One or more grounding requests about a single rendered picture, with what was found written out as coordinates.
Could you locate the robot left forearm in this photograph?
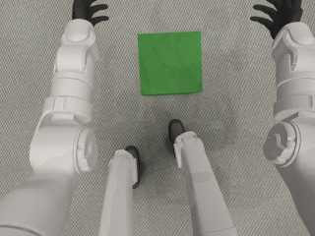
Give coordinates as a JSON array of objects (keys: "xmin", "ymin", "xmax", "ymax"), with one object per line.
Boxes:
[{"xmin": 29, "ymin": 19, "xmax": 100, "ymax": 167}]

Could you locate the right robot thigh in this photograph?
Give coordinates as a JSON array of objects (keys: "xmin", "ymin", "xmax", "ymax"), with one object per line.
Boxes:
[{"xmin": 173, "ymin": 136, "xmax": 238, "ymax": 236}]

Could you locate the carton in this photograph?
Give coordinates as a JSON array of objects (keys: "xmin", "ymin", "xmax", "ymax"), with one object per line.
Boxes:
[{"xmin": 137, "ymin": 31, "xmax": 203, "ymax": 96}]

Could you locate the robot right forearm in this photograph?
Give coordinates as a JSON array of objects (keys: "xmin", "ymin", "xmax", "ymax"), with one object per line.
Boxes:
[{"xmin": 272, "ymin": 22, "xmax": 315, "ymax": 126}]

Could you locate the left robot upper arm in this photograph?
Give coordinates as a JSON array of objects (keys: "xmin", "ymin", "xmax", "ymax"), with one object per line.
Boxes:
[{"xmin": 0, "ymin": 126, "xmax": 98, "ymax": 236}]

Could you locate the robot right hand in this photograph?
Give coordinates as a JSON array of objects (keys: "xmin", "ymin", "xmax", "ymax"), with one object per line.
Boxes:
[{"xmin": 250, "ymin": 0, "xmax": 303, "ymax": 39}]

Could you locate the robot left shin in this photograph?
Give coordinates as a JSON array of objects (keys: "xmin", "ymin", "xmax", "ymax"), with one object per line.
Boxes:
[{"xmin": 107, "ymin": 149, "xmax": 136, "ymax": 183}]

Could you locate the right robot upper arm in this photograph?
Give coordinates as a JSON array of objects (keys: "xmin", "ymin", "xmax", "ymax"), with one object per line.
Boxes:
[{"xmin": 263, "ymin": 120, "xmax": 315, "ymax": 236}]

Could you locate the robot left hand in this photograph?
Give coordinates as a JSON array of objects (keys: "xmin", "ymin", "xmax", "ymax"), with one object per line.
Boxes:
[{"xmin": 72, "ymin": 0, "xmax": 109, "ymax": 26}]

